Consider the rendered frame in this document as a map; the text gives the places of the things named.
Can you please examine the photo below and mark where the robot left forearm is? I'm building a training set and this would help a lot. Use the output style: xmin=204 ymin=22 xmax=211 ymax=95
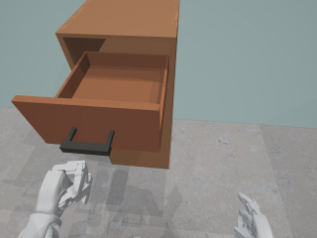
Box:
xmin=17 ymin=211 xmax=62 ymax=238

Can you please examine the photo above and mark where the handle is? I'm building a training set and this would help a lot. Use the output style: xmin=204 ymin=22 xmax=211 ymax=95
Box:
xmin=59 ymin=127 xmax=115 ymax=157

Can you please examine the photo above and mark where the robot right hand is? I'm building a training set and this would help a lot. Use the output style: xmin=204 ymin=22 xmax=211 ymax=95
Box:
xmin=234 ymin=192 xmax=274 ymax=238

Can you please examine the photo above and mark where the robot left hand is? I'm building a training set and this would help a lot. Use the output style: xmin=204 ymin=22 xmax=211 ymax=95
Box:
xmin=36 ymin=160 xmax=93 ymax=217

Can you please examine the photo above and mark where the drawer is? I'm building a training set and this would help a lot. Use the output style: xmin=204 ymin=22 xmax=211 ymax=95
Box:
xmin=11 ymin=51 xmax=169 ymax=153

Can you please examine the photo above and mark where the cabinet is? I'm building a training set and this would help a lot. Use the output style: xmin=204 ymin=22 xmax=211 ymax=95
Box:
xmin=55 ymin=0 xmax=180 ymax=170

